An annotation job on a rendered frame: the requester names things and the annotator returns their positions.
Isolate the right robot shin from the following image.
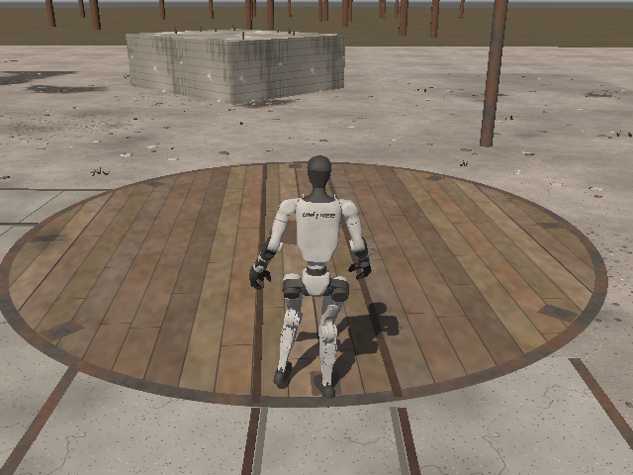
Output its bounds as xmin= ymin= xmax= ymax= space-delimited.
xmin=319 ymin=324 xmax=337 ymax=387

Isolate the robot left upper arm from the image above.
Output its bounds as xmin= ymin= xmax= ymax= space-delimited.
xmin=267 ymin=198 xmax=299 ymax=252

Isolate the robot right upper arm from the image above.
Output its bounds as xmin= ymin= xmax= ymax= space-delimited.
xmin=338 ymin=199 xmax=365 ymax=252

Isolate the right robot hand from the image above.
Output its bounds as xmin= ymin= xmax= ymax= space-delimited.
xmin=348 ymin=262 xmax=372 ymax=280

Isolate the robot right forearm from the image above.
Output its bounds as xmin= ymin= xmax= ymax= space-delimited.
xmin=354 ymin=237 xmax=370 ymax=267

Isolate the robot left forearm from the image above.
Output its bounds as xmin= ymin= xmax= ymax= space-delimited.
xmin=253 ymin=237 xmax=276 ymax=273

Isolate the left robot foot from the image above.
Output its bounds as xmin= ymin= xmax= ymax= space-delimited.
xmin=273 ymin=361 xmax=292 ymax=385

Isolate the left robot hand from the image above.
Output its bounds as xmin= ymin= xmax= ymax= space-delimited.
xmin=249 ymin=262 xmax=271 ymax=290

